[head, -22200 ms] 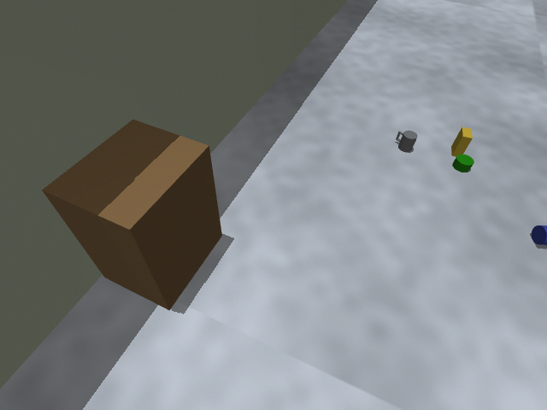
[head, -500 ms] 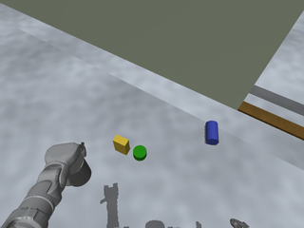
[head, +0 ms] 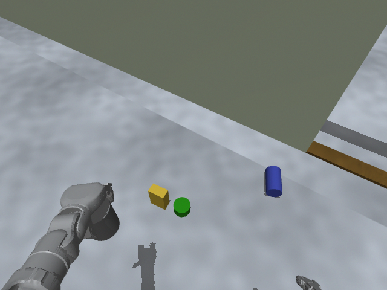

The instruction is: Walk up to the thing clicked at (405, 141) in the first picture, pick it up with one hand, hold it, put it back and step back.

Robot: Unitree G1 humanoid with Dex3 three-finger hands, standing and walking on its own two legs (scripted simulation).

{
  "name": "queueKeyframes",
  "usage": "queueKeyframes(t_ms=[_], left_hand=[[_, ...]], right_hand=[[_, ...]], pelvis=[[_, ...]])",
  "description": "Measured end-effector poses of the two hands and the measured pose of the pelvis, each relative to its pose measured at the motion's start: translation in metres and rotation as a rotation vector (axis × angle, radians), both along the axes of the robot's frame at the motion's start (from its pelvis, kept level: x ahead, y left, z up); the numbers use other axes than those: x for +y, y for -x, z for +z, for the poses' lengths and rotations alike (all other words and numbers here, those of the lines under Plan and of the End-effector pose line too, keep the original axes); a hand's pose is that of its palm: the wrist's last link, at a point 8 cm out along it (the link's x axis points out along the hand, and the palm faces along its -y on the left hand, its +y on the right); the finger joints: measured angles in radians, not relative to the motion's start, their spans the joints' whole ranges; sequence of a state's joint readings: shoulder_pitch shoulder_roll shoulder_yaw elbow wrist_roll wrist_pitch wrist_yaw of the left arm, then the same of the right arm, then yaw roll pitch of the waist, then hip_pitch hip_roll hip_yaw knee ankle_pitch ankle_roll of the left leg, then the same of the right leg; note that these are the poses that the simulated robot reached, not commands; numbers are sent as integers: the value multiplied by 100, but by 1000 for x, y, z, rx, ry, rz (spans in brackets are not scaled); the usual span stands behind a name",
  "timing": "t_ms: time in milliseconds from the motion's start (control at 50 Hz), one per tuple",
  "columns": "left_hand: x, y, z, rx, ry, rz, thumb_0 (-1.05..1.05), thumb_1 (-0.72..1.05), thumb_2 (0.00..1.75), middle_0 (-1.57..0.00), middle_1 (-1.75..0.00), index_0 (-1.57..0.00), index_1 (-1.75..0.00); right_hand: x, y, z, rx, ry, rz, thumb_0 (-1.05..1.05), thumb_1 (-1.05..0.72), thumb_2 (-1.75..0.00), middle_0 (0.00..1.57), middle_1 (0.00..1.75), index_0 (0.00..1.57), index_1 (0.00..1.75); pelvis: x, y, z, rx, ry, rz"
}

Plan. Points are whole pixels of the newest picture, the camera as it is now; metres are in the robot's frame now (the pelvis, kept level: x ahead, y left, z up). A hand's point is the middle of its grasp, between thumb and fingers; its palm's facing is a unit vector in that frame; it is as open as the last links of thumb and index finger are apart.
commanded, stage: hold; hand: left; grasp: from above
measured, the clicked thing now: (92, 221) +0.31 +0.24 -0.10
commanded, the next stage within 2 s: crouch in 1.38 s
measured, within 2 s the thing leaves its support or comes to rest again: neither
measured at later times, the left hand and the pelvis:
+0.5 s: hand (88, 222) +0.28 +0.22 -0.04, palm faces -0.44 -0.07 -0.89, open 10.5 cm; pelvis -0.01 -0.01 +0.01, yaw +0 degrees
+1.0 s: hand (86, 224) +0.27 +0.22 -0.03, palm faces -0.45 -0.07 -0.89, open 10.5 cm; pelvis -0.02 -0.01 +0.01, yaw +0 degrees
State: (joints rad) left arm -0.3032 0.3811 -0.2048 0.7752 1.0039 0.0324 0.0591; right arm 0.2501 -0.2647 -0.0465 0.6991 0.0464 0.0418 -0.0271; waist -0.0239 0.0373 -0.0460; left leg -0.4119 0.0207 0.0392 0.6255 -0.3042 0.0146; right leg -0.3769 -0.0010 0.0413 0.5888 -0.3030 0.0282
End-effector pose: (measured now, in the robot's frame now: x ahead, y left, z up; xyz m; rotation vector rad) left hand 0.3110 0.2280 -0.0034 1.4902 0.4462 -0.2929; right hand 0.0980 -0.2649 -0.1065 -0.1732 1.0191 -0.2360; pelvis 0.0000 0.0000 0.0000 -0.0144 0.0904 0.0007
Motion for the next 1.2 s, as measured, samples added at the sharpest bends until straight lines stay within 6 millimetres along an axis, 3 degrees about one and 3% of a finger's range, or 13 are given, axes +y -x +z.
queueKeyframes(t_ms=[700,1200], left_hand=[[-6,29,27,-10,6,-17,-1,-11,76,-63,-84,-55,-83],[-10,33,33,-9,13,-26,0,-11,78,-61,-87,-53,-85]], right_hand=[[5,-20,13,-83,-25,44,1,-91,-91,20,30,20,30],[8,-29,16,-100,-33,59,1,-91,-91,20,30,20,30]], pelvis=[[-6,14,9,-72,-9,3],[-9,15,12,-89,-13,6]])
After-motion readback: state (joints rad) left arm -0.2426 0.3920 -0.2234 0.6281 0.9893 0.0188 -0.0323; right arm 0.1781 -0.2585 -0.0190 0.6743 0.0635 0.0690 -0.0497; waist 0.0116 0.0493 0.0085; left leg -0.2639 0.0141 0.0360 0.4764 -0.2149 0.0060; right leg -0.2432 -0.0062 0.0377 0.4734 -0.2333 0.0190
